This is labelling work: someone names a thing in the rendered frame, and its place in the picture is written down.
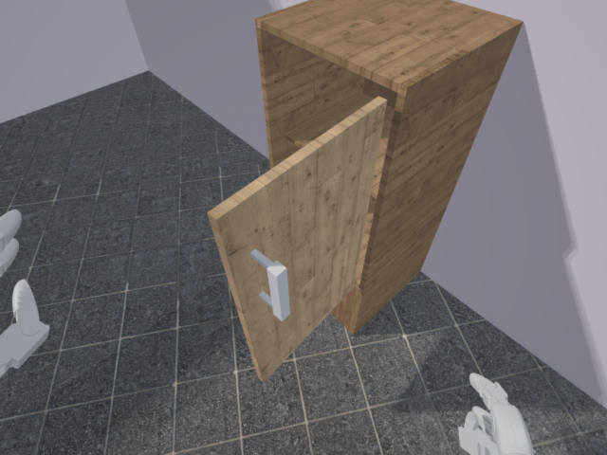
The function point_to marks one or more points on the handle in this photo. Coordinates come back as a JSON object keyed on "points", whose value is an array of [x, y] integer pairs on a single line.
{"points": [[278, 285]]}

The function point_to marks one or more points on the left robot hand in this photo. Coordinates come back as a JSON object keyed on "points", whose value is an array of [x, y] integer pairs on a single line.
{"points": [[21, 339]]}

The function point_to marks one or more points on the right robot hand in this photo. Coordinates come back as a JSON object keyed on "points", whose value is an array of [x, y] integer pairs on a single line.
{"points": [[504, 430]]}

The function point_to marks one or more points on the cupboard door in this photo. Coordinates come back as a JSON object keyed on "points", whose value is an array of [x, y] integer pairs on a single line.
{"points": [[309, 214]]}

